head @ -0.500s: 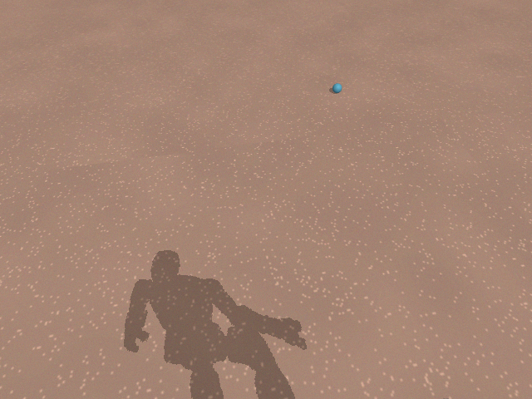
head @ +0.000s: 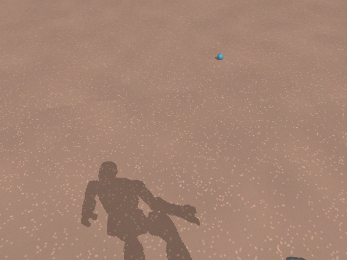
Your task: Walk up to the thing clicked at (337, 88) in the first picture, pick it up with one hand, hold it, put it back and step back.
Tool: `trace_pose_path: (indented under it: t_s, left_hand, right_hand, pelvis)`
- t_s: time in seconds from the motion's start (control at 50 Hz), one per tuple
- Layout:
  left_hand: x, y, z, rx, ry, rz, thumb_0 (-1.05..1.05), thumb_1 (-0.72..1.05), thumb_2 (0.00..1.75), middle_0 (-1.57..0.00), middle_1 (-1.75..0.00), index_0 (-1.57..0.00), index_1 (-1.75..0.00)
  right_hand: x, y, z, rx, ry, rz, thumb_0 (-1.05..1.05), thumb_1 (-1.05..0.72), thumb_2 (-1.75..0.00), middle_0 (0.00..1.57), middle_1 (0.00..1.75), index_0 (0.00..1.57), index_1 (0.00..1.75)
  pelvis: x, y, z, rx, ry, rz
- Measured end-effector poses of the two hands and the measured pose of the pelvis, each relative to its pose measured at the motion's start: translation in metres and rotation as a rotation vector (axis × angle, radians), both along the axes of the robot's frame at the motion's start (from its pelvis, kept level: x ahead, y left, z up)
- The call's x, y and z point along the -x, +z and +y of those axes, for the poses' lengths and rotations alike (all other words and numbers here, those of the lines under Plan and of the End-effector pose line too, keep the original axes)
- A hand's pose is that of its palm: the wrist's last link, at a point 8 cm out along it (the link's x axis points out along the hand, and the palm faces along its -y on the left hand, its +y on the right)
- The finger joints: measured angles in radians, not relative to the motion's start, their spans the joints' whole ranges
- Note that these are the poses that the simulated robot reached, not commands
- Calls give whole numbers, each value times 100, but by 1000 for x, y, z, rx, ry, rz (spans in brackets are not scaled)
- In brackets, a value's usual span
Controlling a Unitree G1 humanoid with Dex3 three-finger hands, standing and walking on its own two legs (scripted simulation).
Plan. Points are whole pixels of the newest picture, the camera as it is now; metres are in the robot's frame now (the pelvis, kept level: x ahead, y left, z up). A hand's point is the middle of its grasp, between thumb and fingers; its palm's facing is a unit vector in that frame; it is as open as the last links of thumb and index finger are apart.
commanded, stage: stand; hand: left
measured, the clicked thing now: (220, 56) +2.03 -0.47 -0.75
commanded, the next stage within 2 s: walk up in 0.62 s
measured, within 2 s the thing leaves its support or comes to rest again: neither
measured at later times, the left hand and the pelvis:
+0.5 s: hand out of the picture +0.08 +0.25 -0.16, palm faces -0.03 -0.94 -0.34, open 7.4 cm; pelvis +0.00 +0.00 +0.00, yaw +0 degrees
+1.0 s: hand (110, 219) +0.23 +0.20 -0.14, palm faces -0.15 -0.89 -0.44, open 7.4 cm; pelvis +0.09 -0.09 -0.04, yaw -10 degrees
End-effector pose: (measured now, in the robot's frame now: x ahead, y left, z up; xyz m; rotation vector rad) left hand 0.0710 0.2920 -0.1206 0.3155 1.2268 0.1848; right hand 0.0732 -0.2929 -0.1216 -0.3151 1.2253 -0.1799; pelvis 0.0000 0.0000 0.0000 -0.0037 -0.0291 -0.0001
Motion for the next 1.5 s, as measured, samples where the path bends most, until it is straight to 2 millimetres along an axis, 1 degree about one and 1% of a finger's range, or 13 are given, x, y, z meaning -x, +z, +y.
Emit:
trace_pose_path:
  t_s: [0.62, 0.72, 0.86, 0.92, 0.98, 1.04, 1.12, 1.2, 1.26, 1.34, 1.4, 1.44, 1.5]
  left_hand:
    - [3, 0, 7, -2, 8, 18, 1, 90, 90, -21, -30, -20, -30]
    - [-9, 2, 12, 10, -42, 26, 1, 90, 90, -21, -30, -20, -30]
    - [-80, 22, -2, -20, -149, -39, 1, 90, 90, -21, -30, -20, -30]
    - [-118, 26, -19, -53, -187, -72, 1, 90, 90, -20, -30, -20, -30]
    - [-153, 23, -41, -93, -201, -132, 1, 90, 90, -20, -30, -20, -30]
    - [-168, 22, -65, -83, -185, -172, 1, 90, 90, -20, -30, -20, -30]
    - [-178, 25, -92, -49, -182, -117, 1, 90, 90, -21, -30, -20, -30]
    - [-197, 19, -106, -21, -192, -61, 1, 90, 90, -21, -30, -21, -30]
    - [-223, 10, -112, -3, -205, -37, 1, 90, 90, -21, -30, -21, -30]
    - [-273, -6, -114, 18, -221, -24, 1, 90, 90, -21, -30, -21, -30]
    - [-321, -22, -112, 17, -252, -11, 1, 90, 90, -21, -30, -21, -30]
    - [-356, -25, -117, 10, -278, -2, 1, 90, 90, -21, -30, -21, -30]
    - [-412, -16, -132, 17, -343, -28, 1, 90, 90, -21, -30, -20, -30]
  right_hand:
    - [-2, 1, 5, 3, -2, 3, 1, -91, -90, 20, 30, 20, 30]
    - [0, 6, -12, 4, -47, -103, 1, -90, -90, 20, 30, 20, 30]
    - [24, 10, -74, 63, -135, -82, 1, -90, -90, 20, 30, 21, 30]
    - [22, 1, -108, 77, -175, -68, 1, -90, -90, 20, 30, 20, 30]
    - [8, -17, -143, 93, -194, -48, 1, -90, -90, 20, 30, 20, 30]
    - [-22, -20, -158, 80, -189, -39, 1, -91, -90, 20, 30, 20, 30]
    - [-76, -5, -160, 30, -162, -111, 2, -91, -90, 20, 30, 20, 30]
    - [-122, 10, -160, 2, -139, -153, 1, -91, -90, 20, 30, 20, 30]
    - [-154, 17, -163, 11, -136, -150, 1, -91, -90, 20, 30, 20, 30]
    - [-201, 21, -169, 49, -143, -143, 1, -90, -90, 20, 30, 20, 30]
    - [-238, 20, -172, 94, -161, -175, 1, -90, -90, 20, 30, 20, 30]
    - [-254, 22, -172, 109, -192, -207, 1, -90, -90, 20, 30, 20, 30]
    - [-264, 31, -170, 104, -252, -210, 1, -90, -90, 20, 30, 20, 30]
  pelvis:
    - [-4, 1, 5, -2, -2, 0]
    - [-11, -4, 1, -13, -63, 21]
    - [-43, -8, -31, -31, -134, 6]
    - [-65, -16, -54, -38, -164, -7]
    - [-88, -33, -81, -17, -177, -14]
    - [-106, -33, -96, 1, -188, -14]
    - [-136, -17, -109, 11, -208, -17]
    - [-172, -9, -122, 12, -233, -7]
    - [-204, -9, -127, 20, -248, 2]
    - [-256, -16, -129, 35, -259, 10]
    - [-297, -28, -126, 11, -274, 7]
    - [-318, -28, -126, -1, -287, 4]
    - [-349, -19, -131, -8, -309, 0]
